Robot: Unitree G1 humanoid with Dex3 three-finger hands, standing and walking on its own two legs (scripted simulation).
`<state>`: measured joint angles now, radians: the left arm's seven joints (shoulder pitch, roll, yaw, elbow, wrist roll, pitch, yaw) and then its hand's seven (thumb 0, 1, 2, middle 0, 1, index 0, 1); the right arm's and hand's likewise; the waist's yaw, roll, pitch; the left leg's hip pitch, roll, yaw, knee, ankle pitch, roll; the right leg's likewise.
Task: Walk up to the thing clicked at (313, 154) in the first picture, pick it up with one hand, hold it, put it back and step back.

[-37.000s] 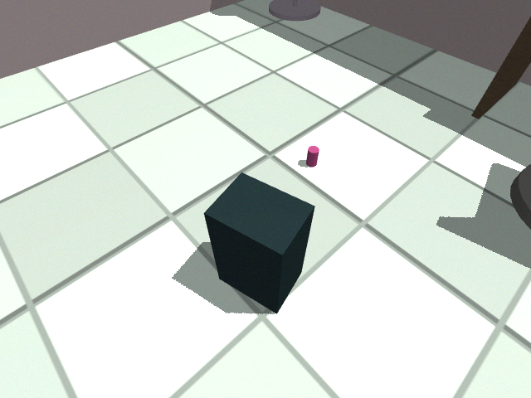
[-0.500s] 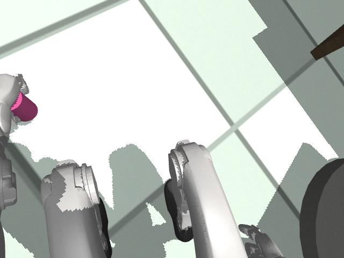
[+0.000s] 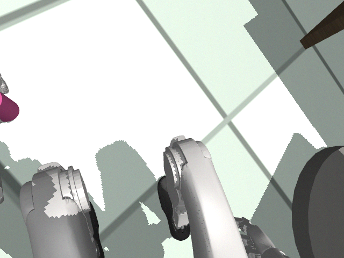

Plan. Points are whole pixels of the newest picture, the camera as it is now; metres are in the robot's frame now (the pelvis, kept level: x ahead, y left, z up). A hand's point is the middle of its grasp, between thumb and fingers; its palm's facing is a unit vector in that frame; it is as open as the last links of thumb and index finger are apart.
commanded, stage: rest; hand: left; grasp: from above
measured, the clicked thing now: out of the picture +0.46 +0.32 -0.23
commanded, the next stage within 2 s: open in 0.98 s
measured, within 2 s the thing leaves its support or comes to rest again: rests again in 0.34 s
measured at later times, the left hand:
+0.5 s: hand out of the picture +0.45 +0.32 -0.22, palm faces -0.46 -0.10 -0.88, open 9.0 cm
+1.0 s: hand out of the picture +0.45 +0.32 -0.23, palm faces -0.46 -0.10 -0.88, open 9.0 cm
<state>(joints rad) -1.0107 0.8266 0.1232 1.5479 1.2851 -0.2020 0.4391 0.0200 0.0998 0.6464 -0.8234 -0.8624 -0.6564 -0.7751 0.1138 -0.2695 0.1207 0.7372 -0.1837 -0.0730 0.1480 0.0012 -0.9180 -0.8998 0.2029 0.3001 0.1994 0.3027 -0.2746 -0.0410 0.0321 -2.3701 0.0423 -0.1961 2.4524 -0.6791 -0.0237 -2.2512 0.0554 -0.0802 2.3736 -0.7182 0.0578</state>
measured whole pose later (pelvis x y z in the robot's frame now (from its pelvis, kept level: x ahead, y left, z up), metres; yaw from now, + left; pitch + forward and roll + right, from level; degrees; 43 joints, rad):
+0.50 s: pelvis +0.00 +0.00 -0.01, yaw -2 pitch +31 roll -11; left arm -1.00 0.89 0.15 1.57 1.29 -0.21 0.49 0.02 0.10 0.65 -0.82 -0.86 -0.66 -0.77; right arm 0.10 -0.30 0.17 0.72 -0.21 -0.10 0.18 0.00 -0.92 -0.90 0.20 0.30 0.20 0.30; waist -0.30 -0.07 0.08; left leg -2.37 0.04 -0.24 2.50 -0.70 -0.03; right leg -2.25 0.07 -0.11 2.40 -0.72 0.06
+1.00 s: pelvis +0.00 +0.00 -0.01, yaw -3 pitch +29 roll -12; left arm -1.03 0.95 0.13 1.67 1.29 -0.22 0.54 0.02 0.10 0.65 -0.83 -0.86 -0.66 -0.77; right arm 0.09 -0.31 0.23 0.71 -0.24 -0.15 0.19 0.00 -0.92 -0.90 0.20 0.30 0.20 0.30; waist -0.33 -0.10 0.11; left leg -2.36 0.05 -0.26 2.52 -0.70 -0.03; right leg -2.23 0.08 -0.13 2.40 -0.70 0.07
